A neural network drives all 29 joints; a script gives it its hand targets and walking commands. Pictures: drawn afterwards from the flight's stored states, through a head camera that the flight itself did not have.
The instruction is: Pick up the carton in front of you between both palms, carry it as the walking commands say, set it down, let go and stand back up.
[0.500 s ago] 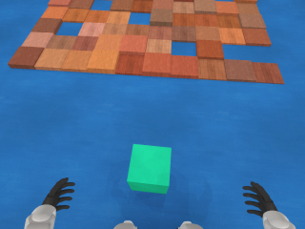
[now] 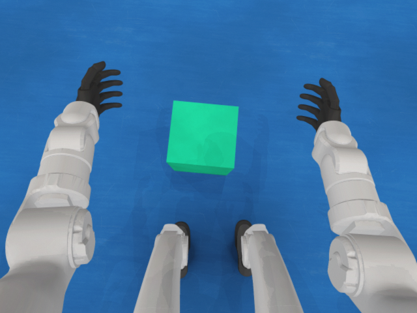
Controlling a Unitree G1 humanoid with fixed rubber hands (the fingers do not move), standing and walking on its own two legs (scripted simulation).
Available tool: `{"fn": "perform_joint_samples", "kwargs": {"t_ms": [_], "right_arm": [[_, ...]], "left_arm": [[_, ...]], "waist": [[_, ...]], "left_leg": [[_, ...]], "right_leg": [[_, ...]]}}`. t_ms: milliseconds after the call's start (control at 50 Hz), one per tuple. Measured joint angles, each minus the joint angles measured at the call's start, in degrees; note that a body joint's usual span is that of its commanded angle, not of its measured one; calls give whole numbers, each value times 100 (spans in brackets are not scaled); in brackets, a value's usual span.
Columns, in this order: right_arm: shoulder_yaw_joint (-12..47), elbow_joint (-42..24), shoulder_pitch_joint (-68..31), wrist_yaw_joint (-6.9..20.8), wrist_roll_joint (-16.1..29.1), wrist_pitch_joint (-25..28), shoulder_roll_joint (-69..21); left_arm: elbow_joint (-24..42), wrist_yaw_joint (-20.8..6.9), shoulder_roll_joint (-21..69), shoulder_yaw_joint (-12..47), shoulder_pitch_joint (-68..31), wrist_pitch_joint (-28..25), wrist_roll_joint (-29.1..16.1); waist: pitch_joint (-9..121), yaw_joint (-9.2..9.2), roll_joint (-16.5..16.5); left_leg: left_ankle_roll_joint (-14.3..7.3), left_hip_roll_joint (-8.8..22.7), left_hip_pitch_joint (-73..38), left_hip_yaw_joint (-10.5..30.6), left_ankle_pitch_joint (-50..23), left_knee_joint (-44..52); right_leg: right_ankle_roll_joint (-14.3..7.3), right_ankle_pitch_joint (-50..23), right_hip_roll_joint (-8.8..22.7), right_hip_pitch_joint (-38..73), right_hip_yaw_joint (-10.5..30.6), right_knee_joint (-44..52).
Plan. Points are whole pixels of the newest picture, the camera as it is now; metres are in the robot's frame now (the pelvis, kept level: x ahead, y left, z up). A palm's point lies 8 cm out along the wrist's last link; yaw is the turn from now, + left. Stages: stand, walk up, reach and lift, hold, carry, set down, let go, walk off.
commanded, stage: reach and lift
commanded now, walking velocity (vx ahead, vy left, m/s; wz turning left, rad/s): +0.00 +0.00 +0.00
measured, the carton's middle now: (202, 142) +0.51 +0.02 -0.54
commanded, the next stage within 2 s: none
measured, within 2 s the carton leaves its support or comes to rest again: leaves its support in 1.90 s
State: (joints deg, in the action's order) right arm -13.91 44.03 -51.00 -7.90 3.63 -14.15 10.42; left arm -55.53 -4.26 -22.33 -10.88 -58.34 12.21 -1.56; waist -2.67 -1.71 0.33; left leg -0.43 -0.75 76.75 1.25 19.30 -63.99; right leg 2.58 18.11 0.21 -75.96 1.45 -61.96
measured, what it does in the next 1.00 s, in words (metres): lowers itself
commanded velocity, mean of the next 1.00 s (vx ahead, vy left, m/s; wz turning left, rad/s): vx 0.00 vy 0.00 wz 0.00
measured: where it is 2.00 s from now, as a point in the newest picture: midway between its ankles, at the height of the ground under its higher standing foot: (213, 259)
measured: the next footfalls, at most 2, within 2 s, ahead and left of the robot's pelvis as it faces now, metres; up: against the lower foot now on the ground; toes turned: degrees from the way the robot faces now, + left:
none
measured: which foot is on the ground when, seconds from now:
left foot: down 0.00-1.00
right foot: down 0.00-1.00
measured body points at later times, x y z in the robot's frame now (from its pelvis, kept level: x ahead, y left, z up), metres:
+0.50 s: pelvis +0.02 +0.00 -0.08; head +0.36 +0.02 +0.21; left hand +0.55 +0.21 -0.24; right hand +0.52 -0.18 -0.24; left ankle +0.08 +0.11 -0.63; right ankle +0.09 -0.14 -0.63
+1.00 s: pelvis -0.04 -0.01 -0.27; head +0.34 +0.01 -0.03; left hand +0.54 +0.20 -0.45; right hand +0.51 -0.17 -0.45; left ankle +0.08 +0.11 -0.63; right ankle +0.08 -0.15 -0.63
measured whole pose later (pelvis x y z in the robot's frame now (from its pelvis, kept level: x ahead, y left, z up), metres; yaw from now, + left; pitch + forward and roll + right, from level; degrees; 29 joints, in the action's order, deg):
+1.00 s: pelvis -0.04 -0.01 -0.27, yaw -2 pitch +41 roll -3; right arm -12.4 59.7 -80.9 -10.2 9.3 -5.7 13.4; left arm -70.0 0.6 -28.3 -3.4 -87.5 4.6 -9.7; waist -17.0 -1.0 2.0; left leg 1.5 -2.2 130.5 3.8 30.5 -120.2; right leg 4.6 29.9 -3.8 -129.0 1.6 -117.8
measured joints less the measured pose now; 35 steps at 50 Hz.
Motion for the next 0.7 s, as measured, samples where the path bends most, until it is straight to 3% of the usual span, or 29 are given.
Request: {"fn": "perform_joint_samples", "kwargs": {"t_ms": [180,300,420,500,700], "right_arm": [[-700,363,-1551,-32,-464,122,-211],[-1086,322,-1493,107,-814,472,-417],[-1224,423,-1147,180,-954,855,-533],[-995,438,-1011,116,-749,1002,-467],[35,231,-1380,-228,279,865,-17]], "left_arm": [[-606,-42,-65,-364,-1690,-113,384],[-488,-9,180,-744,-1660,-365,757],[-418,109,449,-953,-1253,-651,900],[-389,226,457,-823,-1070,-801,686],[-175,414,-209,127,-1294,-810,-446]], "waist": [[-40,-67,4],[209,-53,3],[695,14,-13],[809,71,-7],[132,91,66]], "left_leg": [[-22,-67,1059,56,-177,-119],[-21,-87,1535,98,-102,-159],[2,-87,2417,118,289,-889],[54,-106,3140,163,613,-1699],[196,-137,4607,246,1142,-3883]], "right_leg": [[41,-151,22,-1011,-11,-93],[40,-70,13,-1467,-25,-115],[52,313,-57,-2363,17,-856],[88,636,-161,-3101,86,-1675],[97,1158,-347,-4604,76,-3883]]}}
